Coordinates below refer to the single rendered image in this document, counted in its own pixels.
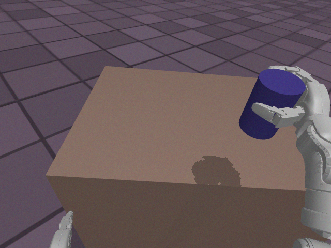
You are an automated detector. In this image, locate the can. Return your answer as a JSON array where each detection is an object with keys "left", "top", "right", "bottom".
[{"left": 239, "top": 69, "right": 306, "bottom": 140}]

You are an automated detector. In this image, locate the right robot arm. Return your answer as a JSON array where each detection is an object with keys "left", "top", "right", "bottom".
[{"left": 293, "top": 115, "right": 331, "bottom": 248}]

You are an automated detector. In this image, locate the right robot hand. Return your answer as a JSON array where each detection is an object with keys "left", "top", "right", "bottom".
[{"left": 251, "top": 66, "right": 330, "bottom": 128}]

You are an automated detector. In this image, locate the left robot hand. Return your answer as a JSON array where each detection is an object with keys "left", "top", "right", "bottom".
[{"left": 49, "top": 210, "right": 73, "bottom": 248}]

